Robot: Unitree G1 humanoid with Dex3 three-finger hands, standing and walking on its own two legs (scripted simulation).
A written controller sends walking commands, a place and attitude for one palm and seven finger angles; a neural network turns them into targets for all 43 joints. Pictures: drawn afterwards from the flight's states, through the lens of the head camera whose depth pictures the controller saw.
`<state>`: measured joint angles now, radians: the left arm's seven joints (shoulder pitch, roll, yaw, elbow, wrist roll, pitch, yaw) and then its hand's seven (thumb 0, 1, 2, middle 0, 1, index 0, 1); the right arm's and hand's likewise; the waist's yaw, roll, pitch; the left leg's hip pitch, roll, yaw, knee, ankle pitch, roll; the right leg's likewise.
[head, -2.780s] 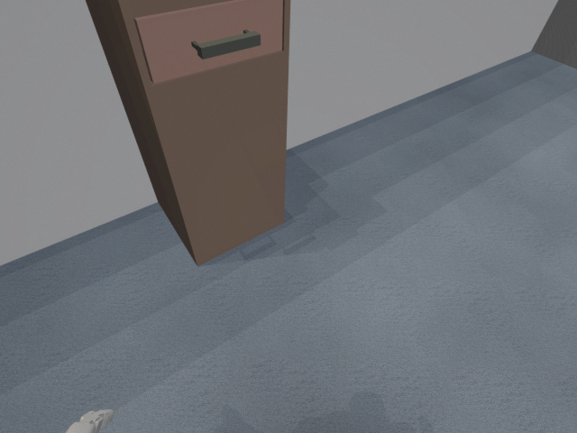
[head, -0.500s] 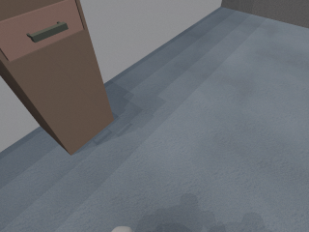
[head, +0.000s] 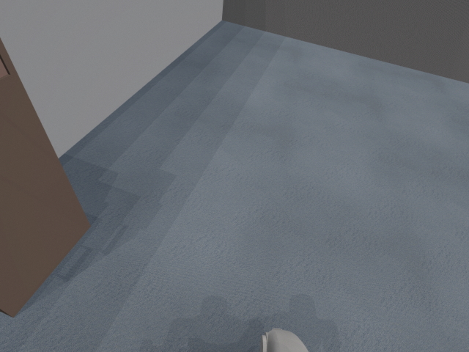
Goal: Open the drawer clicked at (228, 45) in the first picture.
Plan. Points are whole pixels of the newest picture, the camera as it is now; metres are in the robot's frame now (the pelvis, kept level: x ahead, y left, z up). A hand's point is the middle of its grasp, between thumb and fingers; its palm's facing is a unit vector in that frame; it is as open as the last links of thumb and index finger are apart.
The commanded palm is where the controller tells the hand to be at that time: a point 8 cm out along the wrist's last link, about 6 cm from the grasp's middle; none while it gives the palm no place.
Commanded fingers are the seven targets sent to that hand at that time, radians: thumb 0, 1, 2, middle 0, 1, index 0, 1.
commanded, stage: walk to a spot facing it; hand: left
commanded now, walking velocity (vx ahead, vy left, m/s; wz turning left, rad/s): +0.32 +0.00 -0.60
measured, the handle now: out of the picture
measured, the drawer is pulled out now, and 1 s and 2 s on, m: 0.00 0.00 0.00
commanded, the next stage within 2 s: turn to face it in 1.10 s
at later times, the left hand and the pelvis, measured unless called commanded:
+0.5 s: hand (183, 270) +0.33 +0.13 -0.17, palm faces -0.26 -0.94 -0.24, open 7.3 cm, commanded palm none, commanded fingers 0.00 0.90 0.90 -0.20 -0.30 -0.20 -0.30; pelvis +0.22 -0.05 -0.01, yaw -16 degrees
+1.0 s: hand (204, 200) +0.54 +0.11 -0.18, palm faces -0.37 -0.92 -0.16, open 7.4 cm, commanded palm none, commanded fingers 0.00 0.90 0.90 -0.20 -0.30 -0.20 -0.30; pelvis +0.46 -0.06 +0.00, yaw -29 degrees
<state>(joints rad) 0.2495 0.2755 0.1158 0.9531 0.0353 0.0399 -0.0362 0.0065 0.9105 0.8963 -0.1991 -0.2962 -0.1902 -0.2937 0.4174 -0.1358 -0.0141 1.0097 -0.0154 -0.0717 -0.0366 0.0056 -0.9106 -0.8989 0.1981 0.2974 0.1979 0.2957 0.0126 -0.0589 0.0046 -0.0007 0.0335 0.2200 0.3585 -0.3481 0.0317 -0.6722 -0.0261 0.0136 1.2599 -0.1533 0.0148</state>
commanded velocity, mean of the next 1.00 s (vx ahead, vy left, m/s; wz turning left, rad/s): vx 0.32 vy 0.00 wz -0.44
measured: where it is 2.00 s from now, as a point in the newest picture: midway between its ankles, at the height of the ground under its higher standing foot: (261, 286)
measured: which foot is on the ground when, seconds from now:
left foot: down 0.00-0.28, up 0.30-0.76, down 0.78-1.00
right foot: up 0.00-0.26, down 0.28-0.80, up 0.82-1.00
